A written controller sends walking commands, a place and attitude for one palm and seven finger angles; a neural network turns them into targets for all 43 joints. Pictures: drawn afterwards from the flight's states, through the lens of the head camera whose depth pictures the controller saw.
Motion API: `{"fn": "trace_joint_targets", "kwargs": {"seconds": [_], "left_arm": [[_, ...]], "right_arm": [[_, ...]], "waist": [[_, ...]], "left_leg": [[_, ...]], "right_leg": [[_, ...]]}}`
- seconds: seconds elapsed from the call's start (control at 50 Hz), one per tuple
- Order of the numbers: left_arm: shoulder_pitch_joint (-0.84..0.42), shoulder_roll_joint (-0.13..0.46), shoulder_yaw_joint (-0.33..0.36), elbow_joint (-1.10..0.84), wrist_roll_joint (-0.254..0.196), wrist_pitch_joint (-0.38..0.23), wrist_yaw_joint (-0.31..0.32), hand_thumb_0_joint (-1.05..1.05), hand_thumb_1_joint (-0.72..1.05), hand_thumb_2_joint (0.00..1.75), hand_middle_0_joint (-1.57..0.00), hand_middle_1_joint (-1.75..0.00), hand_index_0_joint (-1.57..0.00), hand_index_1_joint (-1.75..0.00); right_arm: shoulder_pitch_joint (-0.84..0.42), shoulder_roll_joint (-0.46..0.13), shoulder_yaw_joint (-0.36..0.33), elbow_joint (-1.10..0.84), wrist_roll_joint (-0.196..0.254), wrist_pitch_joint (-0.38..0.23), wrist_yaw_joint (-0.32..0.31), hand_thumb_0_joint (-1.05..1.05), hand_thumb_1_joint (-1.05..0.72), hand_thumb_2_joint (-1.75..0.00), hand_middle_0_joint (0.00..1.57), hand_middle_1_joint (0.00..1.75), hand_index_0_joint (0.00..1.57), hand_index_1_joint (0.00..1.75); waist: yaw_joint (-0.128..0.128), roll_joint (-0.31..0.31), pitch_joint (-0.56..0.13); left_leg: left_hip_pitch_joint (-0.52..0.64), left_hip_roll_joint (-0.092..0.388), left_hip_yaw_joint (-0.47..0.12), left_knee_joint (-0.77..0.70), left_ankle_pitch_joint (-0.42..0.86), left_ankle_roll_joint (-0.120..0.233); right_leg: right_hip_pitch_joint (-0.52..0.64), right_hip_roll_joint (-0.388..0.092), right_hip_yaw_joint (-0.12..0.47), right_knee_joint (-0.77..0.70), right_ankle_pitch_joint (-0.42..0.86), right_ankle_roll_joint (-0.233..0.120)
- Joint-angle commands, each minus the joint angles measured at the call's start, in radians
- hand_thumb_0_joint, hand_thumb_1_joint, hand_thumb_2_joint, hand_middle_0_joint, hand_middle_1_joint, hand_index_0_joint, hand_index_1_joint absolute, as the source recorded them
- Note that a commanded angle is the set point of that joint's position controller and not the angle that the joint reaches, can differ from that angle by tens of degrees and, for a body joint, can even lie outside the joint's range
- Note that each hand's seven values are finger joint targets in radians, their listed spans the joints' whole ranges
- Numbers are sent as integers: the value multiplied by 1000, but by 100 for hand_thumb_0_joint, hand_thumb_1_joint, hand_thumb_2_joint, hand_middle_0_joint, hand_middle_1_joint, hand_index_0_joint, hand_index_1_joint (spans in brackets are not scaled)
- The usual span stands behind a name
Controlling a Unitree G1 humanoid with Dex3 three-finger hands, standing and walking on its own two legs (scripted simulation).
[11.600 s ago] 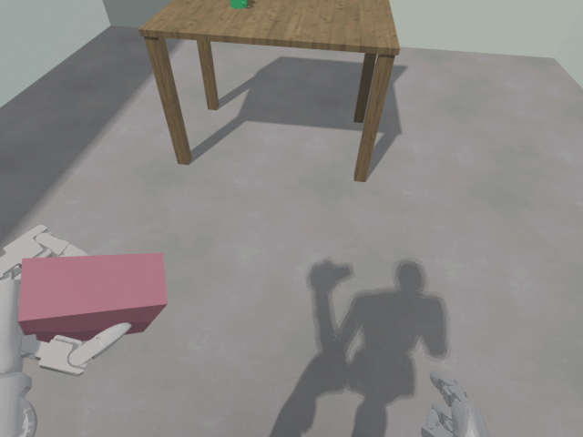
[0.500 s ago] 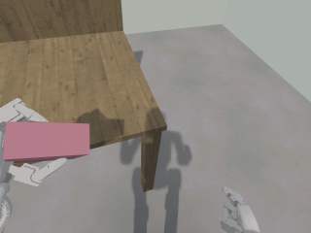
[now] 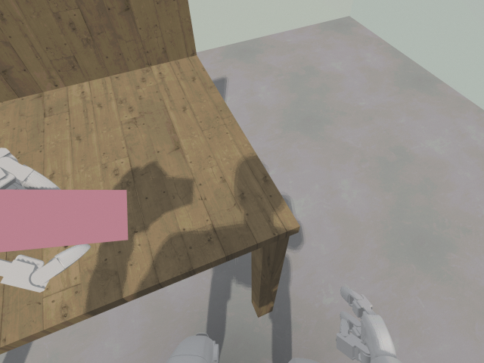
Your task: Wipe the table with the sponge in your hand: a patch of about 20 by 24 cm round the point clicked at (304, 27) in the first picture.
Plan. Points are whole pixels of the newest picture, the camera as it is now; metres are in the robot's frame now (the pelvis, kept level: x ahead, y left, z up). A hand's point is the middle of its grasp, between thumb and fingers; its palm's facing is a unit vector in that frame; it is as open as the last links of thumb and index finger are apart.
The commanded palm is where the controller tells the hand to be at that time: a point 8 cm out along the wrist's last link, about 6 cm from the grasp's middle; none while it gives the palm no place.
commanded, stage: shuffle to correct the standing spot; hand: left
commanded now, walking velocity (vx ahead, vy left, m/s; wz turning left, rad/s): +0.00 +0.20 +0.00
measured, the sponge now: (75, 221) +0.24 +0.19 +0.19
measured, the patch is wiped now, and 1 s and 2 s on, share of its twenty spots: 0.00 0.00 0.00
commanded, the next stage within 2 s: come to a stop and stand still in 0.08 s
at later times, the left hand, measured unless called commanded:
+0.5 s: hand out of the picture +0.25 +0.29 +0.25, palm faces +0.37 -0.79 -0.49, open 9.4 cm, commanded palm +0.20 +0.34 +0.21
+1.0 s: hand out of the picture +0.24 +0.32 +0.20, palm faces +0.29 -0.86 -0.41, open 9.4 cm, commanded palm +0.17 +0.36 +0.21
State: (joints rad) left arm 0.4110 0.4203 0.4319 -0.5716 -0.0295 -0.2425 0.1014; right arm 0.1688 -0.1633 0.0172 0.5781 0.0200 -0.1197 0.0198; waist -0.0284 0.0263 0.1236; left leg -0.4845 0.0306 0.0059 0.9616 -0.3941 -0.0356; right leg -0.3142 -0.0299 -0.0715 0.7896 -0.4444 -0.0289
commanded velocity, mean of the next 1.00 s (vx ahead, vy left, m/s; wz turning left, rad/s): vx -0.04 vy -0.02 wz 0.00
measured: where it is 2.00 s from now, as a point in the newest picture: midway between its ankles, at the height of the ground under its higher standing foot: outside the picture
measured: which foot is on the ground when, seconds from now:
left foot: up 0.00-0.18, down 0.20-1.00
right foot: down 0.00-0.20, up 0.22-0.44, down 0.46-1.00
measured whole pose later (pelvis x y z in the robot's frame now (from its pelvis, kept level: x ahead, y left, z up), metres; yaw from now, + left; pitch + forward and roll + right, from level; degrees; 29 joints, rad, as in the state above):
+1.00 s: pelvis -0.01 +0.09 +0.03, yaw -4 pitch -3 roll -2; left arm 0.36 0.46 0.39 -0.46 -0.01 -0.26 0.08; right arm 0.25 -0.22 0.00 0.57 0.01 -0.17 -0.03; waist 0.01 -0.06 0.10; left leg -0.28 0.00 0.00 0.50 -0.19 0.04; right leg -0.25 0.06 -0.07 0.44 -0.24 -0.03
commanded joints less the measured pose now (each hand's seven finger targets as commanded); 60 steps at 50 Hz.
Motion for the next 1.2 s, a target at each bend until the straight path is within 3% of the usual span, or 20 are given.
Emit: {"fn": "trace_joint_targets", "kwargs": {"seconds": [0.0,0.08,0.14,0.16,0.18,0.22,0.28,0.38,0.46,0.52,0.54,0.56,0.58,0.6,0.66,0.74,0.78,0.86,1.06,1.18], "left_arm": [[100,179,182,-117,-41,-41,49,0,10,130,-120,-160,-120,-160],[39,154,151,-28,-8,-53,64,0,10,130,-120,-160,-120,-160],[-50,115,71,-108,-3,-37,67,0,10,130,-120,-160,-120,-160],[-90,112,37,-199,-7,-39,68,0,10,130,-120,-160,-120,-160],[-106,123,34,-294,-6,-48,70,0,10,130,-120,-160,-120,-160],[-92,141,36,-310,24,-54,73,0,10,130,-120,-160,-120,-160],[-105,207,114,-485,7,-41,91,0,10,130,-120,-160,-120,-160],[92,199,161,-290,-21,-26,63,0,10,130,-120,-160,-120,-160],[64,151,138,-39,-30,12,30,0,10,130,-120,-160,-120,-160],[62,71,38,51,-55,71,19,0,10,130,-120,-160,-120,-160],[-913,768,471,-132,72,-29,-16,0,10,130,-120,-160,-120,-160],[-324,253,156,400,6,1,-66,0,10,130,-120,-160,-120,-160],[-211,175,105,235,-44,24,-37,0,10,130,-120,-160,-120,-160],[-244,107,14,242,-21,26,-46,0,10,130,-120,-160,-120,-160],[-180,88,-64,59,-27,-11,-38,0,10,130,-120,-160,-120,-160],[-219,168,-1,-117,1,-20,-1,0,10,130,-120,-160,-120,-160],[-225,250,81,-177,9,-37,24,0,10,130,-120,-160,-120,-160],[-189,220,95,-161,-1,-74,28,0,10,130,-120,-160,-120,-160],[-42,123,46,-49,-2,-79,-25,0,10,130,-120,-160,-120,-160],[-142,132,50,-133,14,-81,-14,0,10,130,-120,-160,-120,-160]], "right_arm": [[-52,-147,-56,-124,4,-39,-1,0,-90,-90,20,30,20,30],[-83,-116,-43,-113,-2,-20,-20,0,-90,-90,20,30,20,30],[-74,-118,-53,-105,-7,-48,-51,0,-90,-90,20,30,20,30],[-83,-133,-65,-122,-6,-59,-60,0,-90,-90,20,30,20,30],[-88,-165,-88,-142,-3,-79,-59,0,-90,-90,20,30,20,30],[-43,-164,-99,-133,-10,-87,-47,0,-90,-90,20,30,20,30],[-84,-150,-88,-124,-17,-93,-50,0,-90,-90,20,30,20,30],[-55,-136,-56,-141,-16,-76,-32,0,-90,-90,20,30,20,30],[-13,-135,-40,-138,-6,-30,-47,0,-90,-90,20,30,20,30],[-2,-146,-48,-142,7,-25,-55,0,-90,-90,20,30,20,30],[23,-248,-104,-68,-36,-101,-77,0,-90,-90,20,30,20,30],[14,-127,-76,-113,-15,-93,-87,0,-90,-90,20,30,20,30],[-36,-149,-72,-136,5,-65,-82,0,-90,-90,20,30,20,30],[19,-162,-68,-143,9,-67,-75,0,-90,-90,20,30,20,30],[-12,-138,-42,-168,18,-78,-47,0,-90,-90,20,30,20,30],[-38,-149,-40,-166,-4,-92,-61,0,-90,-90,20,30,20,30],[-73,-164,-37,-140,-17,-101,-69,0,-90,-90,20,30,20,30],[-44,-168,-47,-149,-19,-105,-64,0,-90,-90,20,30,20,30],[-2,-180,-72,-149,-6,-105,-39,0,-90,-90,20,30,20,30],[-34,-173,-68,-134,-7,-117,-40,0,-90,-90,20,30,20,30]], "waist": [[40,-283,-167],[39,-236,-201],[11,-87,-284],[9,26,-324],[23,269,-376],[35,105,-327],[35,219,-389],[28,285,-275],[17,58,-233],[4,-200,-220],[68,-161,43],[66,-127,-238],[81,13,-209],[73,-29,-205],[97,-178,-181],[79,-238,-172],[65,-42,-186],[66,195,-167],[58,14,-134],[48,61,-154]], "left_leg": [[-285,41,-80,281,-39,-5],[21,30,22,-198,-10,28],[323,-73,164,-520,343,33],[474,31,72,-523,572,70],[627,270,-213,-483,967,204],[530,304,-222,-508,948,252],[523,248,-147,-511,909,192],[369,239,-91,-538,753,97],[135,159,-31,-478,320,53],[234,10,15,-358,81,23],[208,-67,218,-479,197,0],[250,-40,54,-553,265,59],[334,6,23,-534,278,58],[323,31,52,-501,249,64],[247,-14,46,-473,83,81],[288,-61,47,-437,52,72],[365,-46,10,-497,68,71],[129,20,-105,-635,-11,92],[-39,68,-156,-703,-242,95],[66,95,-184,-735,-236,97]], "right_leg": [[283,-369,435,-362,709,-165],[178,-272,173,-245,826,-70],[154,-163,37,-58,849,1],[39,-106,14,98,613,31],[-186,-43,28,309,29,59],[-237,13,91,437,-162,36],[-158,-12,63,279,-54,36],[32,30,-5,-203,107,13],[280,-17,82,-428,461,6],[79,-155,267,-524,430,-62],[-80,-18,135,-572,623,113],[121,-110,160,-450,420,34],[65,-69,194,-416,382,26],[64,-84,212,-433,367,47],[82,-117,254,-581,54,133],[2,-142,276,-688,-252,59],[-45,-117,240,-630,-186,1],[189,-40,179,-469,7,18],[260,18,91,-327,-7,23],[207,30,87,-305,61,24]]}}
